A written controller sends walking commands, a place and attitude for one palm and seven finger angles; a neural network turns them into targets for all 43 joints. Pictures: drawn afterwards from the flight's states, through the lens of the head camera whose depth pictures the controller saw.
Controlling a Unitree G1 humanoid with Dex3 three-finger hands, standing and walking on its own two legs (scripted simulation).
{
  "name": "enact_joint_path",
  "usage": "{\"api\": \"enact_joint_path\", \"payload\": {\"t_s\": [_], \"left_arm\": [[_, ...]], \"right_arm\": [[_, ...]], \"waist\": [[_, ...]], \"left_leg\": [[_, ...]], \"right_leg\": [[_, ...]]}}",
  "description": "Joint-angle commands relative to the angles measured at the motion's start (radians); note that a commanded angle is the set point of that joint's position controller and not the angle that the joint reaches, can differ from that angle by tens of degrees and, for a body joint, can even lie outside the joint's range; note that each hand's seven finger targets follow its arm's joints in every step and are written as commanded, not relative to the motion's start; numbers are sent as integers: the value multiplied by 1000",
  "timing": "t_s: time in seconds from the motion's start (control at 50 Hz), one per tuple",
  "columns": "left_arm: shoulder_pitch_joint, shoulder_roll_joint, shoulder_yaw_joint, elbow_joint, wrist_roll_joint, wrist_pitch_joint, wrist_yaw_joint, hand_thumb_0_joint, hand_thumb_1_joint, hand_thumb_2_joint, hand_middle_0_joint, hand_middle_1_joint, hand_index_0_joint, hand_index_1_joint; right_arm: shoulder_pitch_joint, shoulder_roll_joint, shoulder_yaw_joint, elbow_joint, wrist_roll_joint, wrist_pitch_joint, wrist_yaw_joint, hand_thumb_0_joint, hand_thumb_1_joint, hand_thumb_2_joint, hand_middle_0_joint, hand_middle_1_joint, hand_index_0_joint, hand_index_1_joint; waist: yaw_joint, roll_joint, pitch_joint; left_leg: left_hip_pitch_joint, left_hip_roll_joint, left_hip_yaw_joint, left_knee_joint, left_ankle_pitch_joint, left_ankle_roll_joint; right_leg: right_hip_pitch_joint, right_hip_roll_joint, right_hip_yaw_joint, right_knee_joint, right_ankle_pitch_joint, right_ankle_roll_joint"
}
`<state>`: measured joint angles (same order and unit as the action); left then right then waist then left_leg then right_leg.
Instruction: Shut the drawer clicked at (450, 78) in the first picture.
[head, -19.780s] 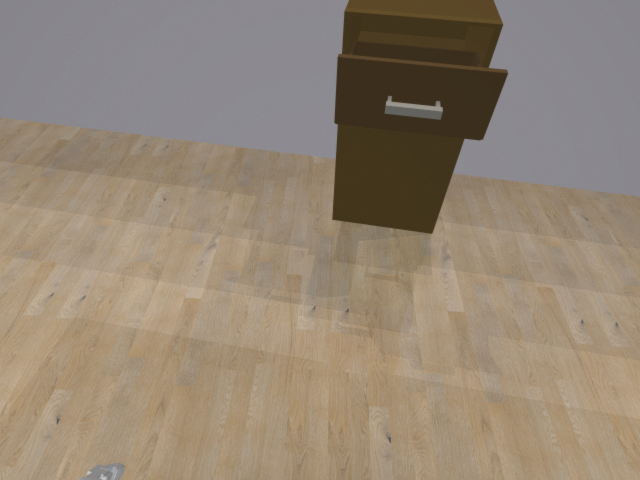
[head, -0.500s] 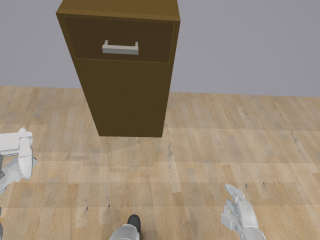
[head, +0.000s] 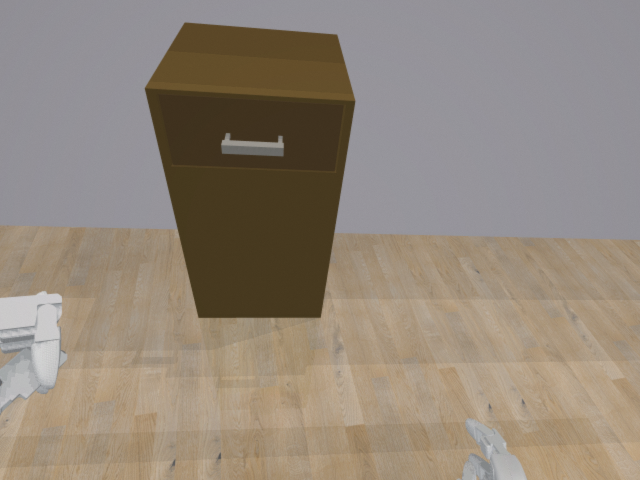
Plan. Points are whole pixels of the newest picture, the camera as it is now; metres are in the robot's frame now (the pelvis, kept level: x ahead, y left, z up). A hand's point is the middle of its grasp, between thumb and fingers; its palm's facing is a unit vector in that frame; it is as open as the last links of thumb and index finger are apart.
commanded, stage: stop stepping back and stand still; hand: left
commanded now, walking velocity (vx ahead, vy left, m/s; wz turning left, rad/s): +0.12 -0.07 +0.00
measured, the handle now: (253, 143) +0.81 +0.21 -0.01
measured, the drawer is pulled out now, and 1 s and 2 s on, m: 0.00 0.00 0.00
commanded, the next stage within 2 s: let the arm hang, fingers relaxed in 0.22 s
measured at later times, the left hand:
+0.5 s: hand (138, 475) +0.15 +0.23 -0.09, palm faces +0.14 -0.93 -0.34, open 3.0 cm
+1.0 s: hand out of the picture -0.07 +0.16 -0.17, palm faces +0.10 -0.97 -0.20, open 6.4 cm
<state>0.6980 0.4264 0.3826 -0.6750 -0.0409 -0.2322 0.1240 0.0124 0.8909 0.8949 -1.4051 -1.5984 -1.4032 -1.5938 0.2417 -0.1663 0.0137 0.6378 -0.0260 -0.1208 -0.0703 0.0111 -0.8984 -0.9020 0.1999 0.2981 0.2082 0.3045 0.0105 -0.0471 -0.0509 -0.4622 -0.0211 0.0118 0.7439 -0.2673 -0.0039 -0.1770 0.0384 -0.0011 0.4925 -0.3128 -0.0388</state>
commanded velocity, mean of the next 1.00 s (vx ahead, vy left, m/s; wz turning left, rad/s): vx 0.01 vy -0.03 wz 0.00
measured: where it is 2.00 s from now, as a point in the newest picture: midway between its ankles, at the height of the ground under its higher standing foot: outside the picture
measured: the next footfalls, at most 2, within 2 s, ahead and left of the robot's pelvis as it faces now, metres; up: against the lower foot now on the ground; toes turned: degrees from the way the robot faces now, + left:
left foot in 0.04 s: +0.08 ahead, +0.11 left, +0.00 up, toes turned +2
right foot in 0.28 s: +0.04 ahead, -0.10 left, +0.00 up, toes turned -1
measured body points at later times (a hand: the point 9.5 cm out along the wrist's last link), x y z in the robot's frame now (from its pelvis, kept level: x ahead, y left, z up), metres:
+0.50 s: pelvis -0.01 +0.00 -0.02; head -0.03 -0.01 +0.43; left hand +0.14 +0.28 -0.07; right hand +0.12 -0.25 -0.14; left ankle +0.04 +0.11 -0.73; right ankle +0.00 -0.10 -0.73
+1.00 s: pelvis -0.01 -0.01 +0.01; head +0.01 -0.02 +0.45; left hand -0.08 +0.21 -0.15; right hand -0.02 -0.21 -0.16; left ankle +0.04 +0.11 -0.73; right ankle +0.00 -0.10 -0.73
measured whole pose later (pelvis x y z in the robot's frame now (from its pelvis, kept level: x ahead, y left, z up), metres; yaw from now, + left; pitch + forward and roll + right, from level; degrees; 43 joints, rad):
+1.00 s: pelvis -0.01 -0.01 +0.01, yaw +3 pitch -2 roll +0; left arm 0.36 0.15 0.01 1.16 0.01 0.01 0.03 0.01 0.91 0.90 -0.38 -0.51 -0.38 -0.50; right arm 0.31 -0.11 -0.01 1.14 -0.02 0.02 -0.03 0.00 -0.91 -0.90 0.20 0.30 0.20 0.30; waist 0.01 0.02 0.06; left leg -0.25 0.00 -0.02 0.45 -0.16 0.00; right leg -0.16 0.03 -0.08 0.44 -0.24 -0.05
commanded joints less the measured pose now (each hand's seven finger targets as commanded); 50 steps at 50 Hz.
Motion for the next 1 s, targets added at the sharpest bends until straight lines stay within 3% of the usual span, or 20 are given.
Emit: {"api": "enact_joint_path", "payload": {"t_s": [0.0, 0.02, 0.04, 0.08, 0.1, 0.14, 0.16, 0.22, 0.28, 0.3, 0.32, 0.34, 0.4, 0.44, 0.52, 0.58, 0.64, 0.72, 0.9, 0.98], "left_arm": [[-226, 73, 52, -15, 4, -15, 36, 0, 900, 900, -1400, -1600, -1400, -1600], [-242, 97, 62, -51, 11, -29, 38, 0, 900, 900, -1400, -1600, -1400, -1600], [-227, 113, 69, -66, 11, -35, 37, 0, 900, 900, -1400, -1600, -1400, -1600], [-229, 117, 71, -118, 10, -38, 24, 0, 900, 900, -1400, -1600, -1400, -1600], [-244, 133, 77, -171, 15, -44, 23, 0, 900, 900, -1400, -1600, -1400, -1600], [-123, 107, 67, -172, 17, -35, 29, 0, 900, 900, -1400, -1600, -1400, -1600], [-80, 99, 64, -183, 16, -27, 30, 0, 900, 900, -1400, -1600, -1400, -1600], [-19, 110, 89, -128, 16, -12, 33, 0, 900, 900, -1400, -1600, -1400, -1600], [-80, 126, 116, -79, 3, -15, 31, 0, 900, 900, -1400, -1600, -1400, -1600], [-213, -41, -296, 761, 68, 129, -102, 0, 900, 900, -1400, -1600, -1400, -1600], [-232, -48, -252, 780, 82, 207, -117, 0, 900, 900, -1360, -1557, -1360, -1557], [-249, -83, -266, 812, 79, 228, -118, 0, 900, 900, -1320, -1513, -1320, -1513], [-324, -88, -288, 958, 84, 239, -121, 0, 900, 900, -1200, -1383, -1200, -1383], [-387, -72, -295, 1083, 79, 250, -117, 0, 900, 900, -1120, -1297, -1120, -1297], [-411, -83, -321, 1371, 62, 252, -111, 0, 900, 900, -960, -1123, -960, -1123], [-380, -97, -334, 1532, 51, 237, -108, 0, 900, 900, -840, -993, -840, -993], [-360, -112, -335, 1626, 51, 229, -109, 0, 900, 900, -720, -863, -720, -863], [-354, -124, -354, 1711, 47, 222, -105, 0, 900, 900, -560, -690, -560, -690], [-304, -161, -362, 1808, 46, 226, -92, 0, 900, 900, -200, -300, -200, -300], [-305, -187, -360, 1814, 47, 228, -88, 0, 900, 900, -200, -300, -200, -300]], "right_arm": [[-114, -164, -46, -123, 21, -63, -38, 0, -900, -900, 200, 300, 200, 300], [-116, -179, -44, -139, 23, -80, -43, 0, -900, -900, 200, 300, 200, 300], [-116, -179, -43, -152, 31, -88, -43, 0, -900, -900, 200, 300, 200, 300], [-110, -141, -29, -141, 6, -98, -33, 0, -900, -900, 200, 300, 200, 300], [-120, -132, -28, -147, -1, -107, -26, 0, -900, -900, 200, 300, 200, 300], [-105, -133, -28, -154, 1, -113, -8, 0, -900, -900, 200, 300, 200, 300], [-112, -141, -29, -160, 4, -112, -1, 0, -900, -900, 200, 300, 200, 300], [-126, -149, -30, -175, 1, -80, -2, 0, -900, -900, 200, 300, 200, 300], [-125, -143, -44, -170, -2, -48, -9, 0, -900, -900, 200, 300, 200, 300], [-136, -250, -94, 76, 35, -84, 74, 0, -900, -900, 200, 300, 200, 300], [-24, -218, -98, 72, 44, 6, 83, 0, -900, -900, 200, 300, 200, 300], [8, -187, -86, 75, 33, 43, 80, 0, -900, -900, 200, 300, 200, 300], [-9, -180, -68, 65, 2, 80, 67, 0, -900, -900, 200, 300, 200, 300], [-26, -177, -65, 92, -7, 101, 60, 0, -900, -900, 200, 300, 200, 300], [-50, -158, -41, 184, -12, 119, 55, 0, -900, -900, 200, 300, 200, 300], [-15, -128, -35, 260, -6, 125, 46, 0, -900, -900, 200, 300, 200, 300], [44, -105, -35, 317, -2, 127, 40, 0, -900, -900, 200, 300, 200, 300], [103, -93, -38, 385, 8, 130, 37, 0, -900, -900, 200, 300, 200, 300], [138, -58, -35, 466, 12, 133, 31, 0, -900, -900, 200, 300, 200, 300], [143, -35, -35, 483, 7, 132, 30, 0, -900, -900, 200, 300, 200, 300]], "waist": [[-44, 139, 126], [-26, 254, 93], [-13, 217, 41], [-33, 289, 30], [-25, 267, 34], [-10, 157, -17], [-7, 175, -42], [-16, 207, 1], [-25, 47, 23], [-64, -9, -11], [-68, -17, -26], [-57, -63, -42], [-31, -182, -15], [-31, -113, 44], [-3, 154, 146], [-3, 204, 102], [-9, 193, 47], [-23, 54, 78], [-16, 30, 152], [-17, 63, 172]], "left_leg": [[257, 111, -98, -362, 4, 28], [283, 189, -227, -428, 30, 62], [300, 236, -290, -436, 89, 88], [241, 283, -441, -635, -175, 69], [243, 299, -448, -643, -197, 85], [290, 279, -341, -587, -45, 109], [296, 257, -269, -567, -15, 97], [108, 161, -127, -521, -178, 41], [156, 68, -52, -300, -110, 13], [166, 130, -65, -45, 46, 19], [212, 117, -89, -60, 115, 10], [180, 114, -87, -63, 148, 26], [121, 81, -97, -62, 205, 53], [130, 74, -103, -105, 196, 54], [58, 110, -188, -311, 99, 63], [121, 92, -150, -335, 29, 47], [176, 92, -131, -334, 37, 46], [254, 95, -106, -321, 105, 42], [245, 97, -103, -363, 87, 44], [230, 97, -110, -385, 50, 45]], "right_leg": [[-265, -119, 27, -63, -131, -13], [-247, -55, 10, 30, -55, 24], [-201, -30, -4, 72, 13, 44], [-192, -15, 21, 255, -154, 45], [-207, -33, 47, 291, -151, 39], [-148, -42, 30, 178, -125, 35], [-100, -37, 5, 93, -107, 35], [79, -24, -27, -98, -21, 20], [-70, -128, 141, -258, -161, -32], [-209, -256, 100, -97, 126, -49], [-241, -240, 95, -33, 203, -59], [-217, -194, 44, 5, 160, -48], [-159, -178, 52, 18, 215, -52], [-173, -188, 56, -2, 172, -62], [-105, -118, 49, -52, -30, -22], [-62, -134, 79, -126, -42, -36], [-22, -142, 80, -169, -12, -36], [-75, -152, 62, -213, -5, -39], [-97, -139, 43, -215, -50, -34], [-108, -132, 40, -201, -67, -34]]}}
